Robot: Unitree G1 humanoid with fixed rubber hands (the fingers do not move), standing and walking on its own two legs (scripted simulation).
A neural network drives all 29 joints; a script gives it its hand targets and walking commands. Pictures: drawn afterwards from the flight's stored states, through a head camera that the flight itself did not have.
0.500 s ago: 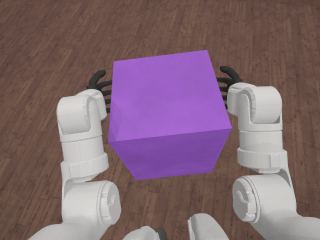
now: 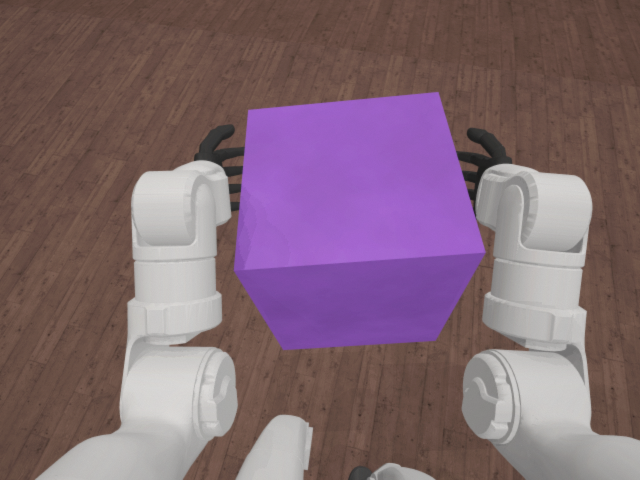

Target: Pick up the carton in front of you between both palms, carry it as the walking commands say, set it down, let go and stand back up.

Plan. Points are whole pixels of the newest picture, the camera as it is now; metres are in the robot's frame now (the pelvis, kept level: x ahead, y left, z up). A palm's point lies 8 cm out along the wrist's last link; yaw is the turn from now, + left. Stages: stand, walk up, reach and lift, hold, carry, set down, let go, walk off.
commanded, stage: carry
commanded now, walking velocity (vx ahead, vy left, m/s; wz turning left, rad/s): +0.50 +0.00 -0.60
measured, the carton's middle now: (351, 236) +0.37 +0.04 +0.07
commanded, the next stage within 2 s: none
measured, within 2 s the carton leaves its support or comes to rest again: neither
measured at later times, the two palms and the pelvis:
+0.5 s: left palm out of the picture +0.71 +0.06 +0.20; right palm (577, 47) +0.59 -0.22 +0.21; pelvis +0.29 +0.05 +0.04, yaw -19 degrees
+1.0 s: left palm out of the picture +0.98 -0.14 +0.23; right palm out of the picture +0.83 -0.40 +0.22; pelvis +0.58 -0.07 +0.06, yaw -34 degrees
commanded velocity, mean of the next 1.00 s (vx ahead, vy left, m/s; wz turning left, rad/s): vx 0.50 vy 0.00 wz -0.60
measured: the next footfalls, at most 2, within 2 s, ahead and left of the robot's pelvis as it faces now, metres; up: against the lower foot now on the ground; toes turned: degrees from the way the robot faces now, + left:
left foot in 0.20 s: +0.32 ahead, +0.16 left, +0.02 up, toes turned -3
right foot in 0.62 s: +0.51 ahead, -0.13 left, +0.05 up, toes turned -31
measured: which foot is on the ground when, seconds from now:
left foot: up 0.00-0.18, down 0.20-0.62, up 0.64-0.98, down 1.00-1.00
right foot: down 0.00-0.20, up 0.22-0.60, down 0.62-1.00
